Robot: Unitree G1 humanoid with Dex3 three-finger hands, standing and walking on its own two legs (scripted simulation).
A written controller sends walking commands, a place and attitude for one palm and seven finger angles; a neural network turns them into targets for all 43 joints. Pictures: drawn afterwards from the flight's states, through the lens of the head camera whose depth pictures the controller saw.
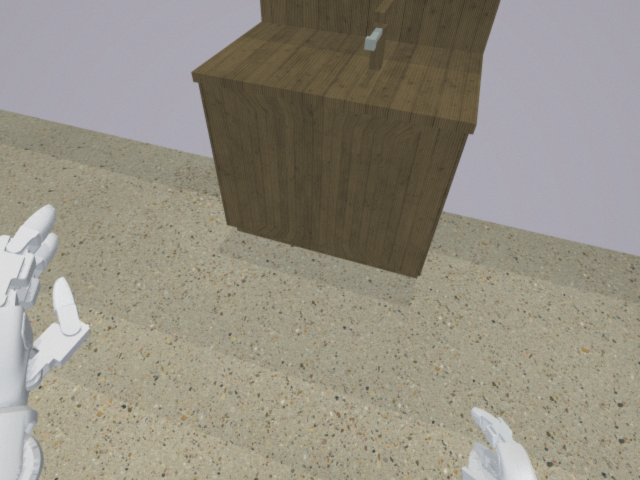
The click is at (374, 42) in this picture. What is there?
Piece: tap's lever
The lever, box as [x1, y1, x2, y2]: [364, 36, 376, 50]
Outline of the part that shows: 367,36 365,38 364,49 373,50 375,48 376,37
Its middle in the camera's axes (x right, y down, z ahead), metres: +0.14 -0.54 +1.06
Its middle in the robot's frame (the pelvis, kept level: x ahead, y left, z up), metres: +1.17 -0.06 +0.09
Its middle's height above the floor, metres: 0.86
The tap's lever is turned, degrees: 0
